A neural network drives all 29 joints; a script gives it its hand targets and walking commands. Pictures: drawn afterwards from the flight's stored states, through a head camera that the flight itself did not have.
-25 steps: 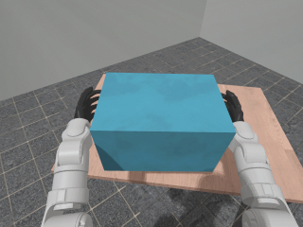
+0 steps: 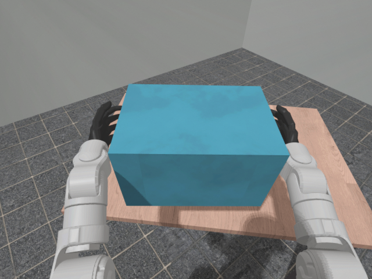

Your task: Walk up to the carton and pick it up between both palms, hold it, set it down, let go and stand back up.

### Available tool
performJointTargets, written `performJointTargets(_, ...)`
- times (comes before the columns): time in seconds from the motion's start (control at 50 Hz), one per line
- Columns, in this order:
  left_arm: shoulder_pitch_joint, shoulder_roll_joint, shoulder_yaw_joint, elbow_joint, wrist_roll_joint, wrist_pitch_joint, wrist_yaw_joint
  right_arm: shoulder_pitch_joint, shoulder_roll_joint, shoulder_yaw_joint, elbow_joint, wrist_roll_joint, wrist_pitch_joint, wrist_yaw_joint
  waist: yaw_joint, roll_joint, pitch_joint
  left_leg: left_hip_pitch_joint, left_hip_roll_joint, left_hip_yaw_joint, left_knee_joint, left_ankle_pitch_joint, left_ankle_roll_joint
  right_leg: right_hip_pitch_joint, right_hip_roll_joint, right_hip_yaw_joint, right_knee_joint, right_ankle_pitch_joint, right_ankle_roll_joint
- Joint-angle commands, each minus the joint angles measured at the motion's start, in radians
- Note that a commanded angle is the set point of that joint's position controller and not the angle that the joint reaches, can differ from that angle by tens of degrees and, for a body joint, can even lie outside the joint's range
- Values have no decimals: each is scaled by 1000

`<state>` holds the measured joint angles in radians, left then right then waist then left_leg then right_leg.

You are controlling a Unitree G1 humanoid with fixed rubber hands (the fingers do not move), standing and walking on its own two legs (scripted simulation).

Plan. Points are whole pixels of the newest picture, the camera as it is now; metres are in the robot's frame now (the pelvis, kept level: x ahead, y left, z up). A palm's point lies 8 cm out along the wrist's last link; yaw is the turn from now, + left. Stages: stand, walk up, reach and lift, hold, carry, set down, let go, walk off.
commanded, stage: reach and lift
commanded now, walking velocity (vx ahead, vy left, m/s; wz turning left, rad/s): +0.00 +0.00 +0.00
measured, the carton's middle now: (194, 145) +0.37 -0.02 +0.12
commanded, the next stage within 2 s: hold in 0.40 s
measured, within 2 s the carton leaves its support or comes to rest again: neither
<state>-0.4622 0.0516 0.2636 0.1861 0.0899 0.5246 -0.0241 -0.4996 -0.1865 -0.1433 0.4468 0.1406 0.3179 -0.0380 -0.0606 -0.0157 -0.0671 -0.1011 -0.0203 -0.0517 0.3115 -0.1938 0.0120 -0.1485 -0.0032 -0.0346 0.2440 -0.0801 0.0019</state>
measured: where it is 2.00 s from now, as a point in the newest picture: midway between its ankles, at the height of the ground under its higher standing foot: outside the picture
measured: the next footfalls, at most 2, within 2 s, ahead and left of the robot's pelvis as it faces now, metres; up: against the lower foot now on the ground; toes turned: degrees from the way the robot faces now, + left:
none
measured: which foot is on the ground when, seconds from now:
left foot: down 0.00-1.00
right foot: down 0.00-1.00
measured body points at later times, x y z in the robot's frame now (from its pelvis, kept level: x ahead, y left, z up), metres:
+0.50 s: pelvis +0.00 +0.00 +0.00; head -0.04 +0.02 +0.45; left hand +0.37 +0.18 +0.17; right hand +0.36 -0.22 +0.16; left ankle -0.02 +0.11 -0.75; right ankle +0.03 -0.12 -0.75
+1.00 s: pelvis -0.01 +0.00 +0.00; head -0.05 +0.01 +0.45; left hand +0.36 +0.20 +0.18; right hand +0.37 -0.20 +0.18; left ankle -0.02 +0.11 -0.75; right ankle +0.03 -0.12 -0.75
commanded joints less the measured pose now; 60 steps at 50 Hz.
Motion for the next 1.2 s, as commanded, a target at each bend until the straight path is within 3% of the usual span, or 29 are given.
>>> performJointTargets(0.0, -594, -468, -477, -190, -106, -40, -137, -712, 505, 417, -356, 100, -65, 142, 2, 4, -379, -77, -44, 36, -38, 260, -59, 364, 46, 4, 52, 242, 3)
performJointTargets(0.18, -615, -472, -485, -200, -109, -20, -137, -723, 491, 402, -354, 103, -49, 142, -13, 17, -372, -51, -40, 31, -36, 262, -68, 341, 48, -4, 46, 224, 0)
performJointTargets(0.36, -634, -470, -469, -189, -104, 2, -138, -755, 485, 394, -341, 110, -34, 147, -10, 16, -365, -48, -36, 31, -37, 255, -66, 333, 50, -5, 42, 203, -2)
performJointTargets(0.52, -624, -440, -463, -281, -116, 54, -126, -821, 522, 495, -421, 204, 11, 117, 70, 5, -419, -74, -40, 46, -11, 362, -50, 387, 61, 20, 57, 242, -7)
performJointTargets(0.58, -644, -430, -450, -284, -117, 92, -132, -823, 511, 468, -401, 204, 47, 111, 58, 10, -375, -81, -32, 50, -32, 290, -48, 349, 55, 26, 36, 158, -12)
performJointTargets(0.64, -676, -427, -439, -260, -118, 115, -149, -816, 504, 410, -356, 168, 71, 114, 20, 18, -332, -103, -28, 50, -60, 181, -45, 331, 41, 31, 17, 88, -16)
performJointTargets(0.76, -715, -435, -424, -217, -113, 110, -181, -815, 510, 355, -321, 119, 80, 115, -21, 47, -330, -117, -29, 36, -69, 137, -54, 370, 31, 21, 22, 89, -17)
performJointTargets(0.98, -676, -435, -417, -233, -107, 91, -176, -831, 509, 411, -390, 151, 62, 120, 18, 26, -364, -78, -36, 34, -29, 291, -63, 375, 55, 3, 38, 148, -13)
performJointTargets(1.18, -670, -426, -435, -269, -120, 104, -162, -823, 511, 431, -415, 173, 73, 117, 27, 21, -378, -86, -36, 42, -33, 269, -56, 363, 52, 16, 38, 157, -12)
